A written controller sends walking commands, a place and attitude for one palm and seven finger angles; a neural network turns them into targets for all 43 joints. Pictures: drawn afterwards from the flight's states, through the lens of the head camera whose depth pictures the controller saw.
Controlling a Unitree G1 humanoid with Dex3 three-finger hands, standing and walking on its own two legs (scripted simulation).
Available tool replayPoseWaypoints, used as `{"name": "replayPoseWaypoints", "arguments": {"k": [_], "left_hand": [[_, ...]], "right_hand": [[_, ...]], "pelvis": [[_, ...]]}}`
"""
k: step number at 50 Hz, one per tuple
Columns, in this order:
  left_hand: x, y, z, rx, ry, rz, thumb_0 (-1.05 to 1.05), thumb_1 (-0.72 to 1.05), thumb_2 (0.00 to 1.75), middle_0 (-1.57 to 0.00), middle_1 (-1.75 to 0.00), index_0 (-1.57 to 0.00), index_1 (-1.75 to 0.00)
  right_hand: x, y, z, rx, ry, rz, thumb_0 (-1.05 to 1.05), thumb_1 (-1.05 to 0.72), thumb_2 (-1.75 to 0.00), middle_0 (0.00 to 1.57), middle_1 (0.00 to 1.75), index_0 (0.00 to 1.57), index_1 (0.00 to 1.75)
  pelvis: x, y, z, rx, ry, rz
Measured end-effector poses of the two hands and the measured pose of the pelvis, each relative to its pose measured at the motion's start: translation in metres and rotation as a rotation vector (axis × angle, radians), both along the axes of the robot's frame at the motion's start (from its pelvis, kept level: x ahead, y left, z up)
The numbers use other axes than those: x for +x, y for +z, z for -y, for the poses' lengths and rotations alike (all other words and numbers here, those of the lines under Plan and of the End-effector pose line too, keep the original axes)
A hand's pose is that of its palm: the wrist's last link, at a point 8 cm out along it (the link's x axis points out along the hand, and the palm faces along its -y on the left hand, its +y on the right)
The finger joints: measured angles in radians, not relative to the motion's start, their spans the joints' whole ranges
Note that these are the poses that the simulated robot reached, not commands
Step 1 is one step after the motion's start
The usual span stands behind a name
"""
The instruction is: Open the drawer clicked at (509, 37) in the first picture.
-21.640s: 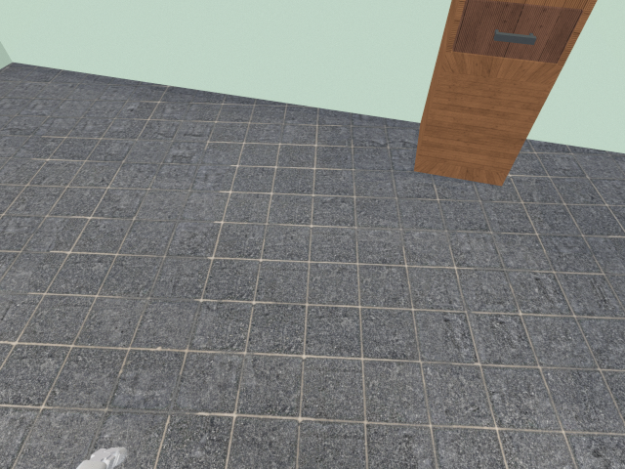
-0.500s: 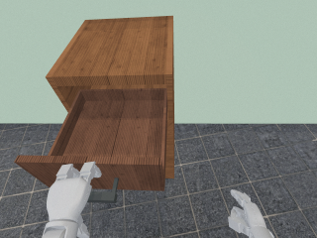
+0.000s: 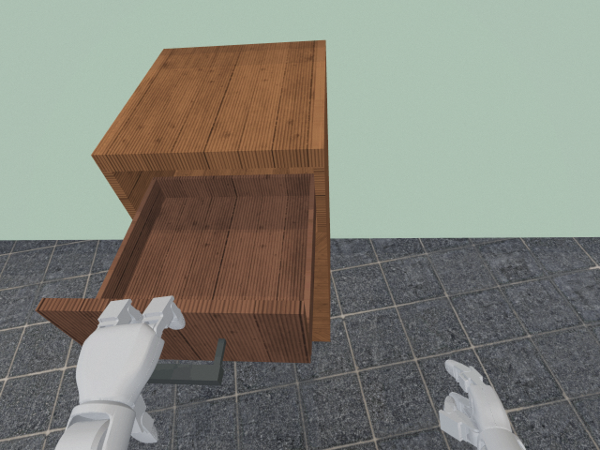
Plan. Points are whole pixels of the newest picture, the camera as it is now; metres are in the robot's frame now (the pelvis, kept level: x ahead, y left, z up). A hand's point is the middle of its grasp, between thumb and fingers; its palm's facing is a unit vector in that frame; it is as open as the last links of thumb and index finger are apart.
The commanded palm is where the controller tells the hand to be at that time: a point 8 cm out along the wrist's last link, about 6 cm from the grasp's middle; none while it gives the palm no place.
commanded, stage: lift the hand off the handle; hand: left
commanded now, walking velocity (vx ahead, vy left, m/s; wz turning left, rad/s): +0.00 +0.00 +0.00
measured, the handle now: (179, 359) +0.24 +0.23 -0.06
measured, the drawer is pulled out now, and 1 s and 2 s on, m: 0.29 0.29 0.29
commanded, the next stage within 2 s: draw the hand back to the body in 0.72 s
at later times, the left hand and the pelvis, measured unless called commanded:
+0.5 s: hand (142, 348) +0.21 +0.22 +0.07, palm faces +0.06 -0.14 -0.99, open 13.8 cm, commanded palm +0.18 +0.22 +0.14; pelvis +0.01 +0.01 +0.01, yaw -1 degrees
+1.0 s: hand (122, 344) +0.20 +0.23 +0.09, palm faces +0.07 -0.12 -0.99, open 13.9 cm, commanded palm +0.17 +0.23 +0.15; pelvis +0.02 +0.01 +0.01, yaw -1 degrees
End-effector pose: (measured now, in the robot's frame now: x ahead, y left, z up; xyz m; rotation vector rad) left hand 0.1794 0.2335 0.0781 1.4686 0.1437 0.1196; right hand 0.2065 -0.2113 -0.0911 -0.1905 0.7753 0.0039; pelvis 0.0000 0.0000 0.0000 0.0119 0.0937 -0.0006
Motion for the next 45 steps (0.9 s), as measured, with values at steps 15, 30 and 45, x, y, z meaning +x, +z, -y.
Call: {"name": "replayPoseWaypoints", "arguments": {"k": [15,30,45], "left_hand": [[0.008,0.037,-0.002,-0.019,0.017,0.089,0.0,-0.49,0.3,-0.33,-1.21,-0.34,-1.22],[0.002,0.057,0.008,-0.027,-0.026,0.096,0.0,-0.5,0.3,-0.32,-1.2,-0.32,-1.21],[0.001,0.059,0.006,-0.039,-0.037,0.065,0.0,-0.5,0.3,-0.32,-1.2,-0.32,-1.21]], "right_hand": [[0.005,0.007,-0.014,0.042,0.02,0.007,0.01,-0.9,-0.9,0.2,0.3,0.2,0.3],[0.02,0.017,-0.031,0.08,0.078,0.035,0.01,-0.9,-0.9,0.2,0.3,0.2,0.3],[0.025,0.022,-0.03,0.073,0.093,0.039,0.01,-0.9,-0.9,0.2,0.3,0.2,0.3]], "pelvis": [[0.002,0.007,-0.006,-0.004,-0.003,0.024],[0.01,0.011,-0.01,-0.012,-0.008,0.048],[0.014,0.012,-0.01,-0.018,-0.012,0.046]]}}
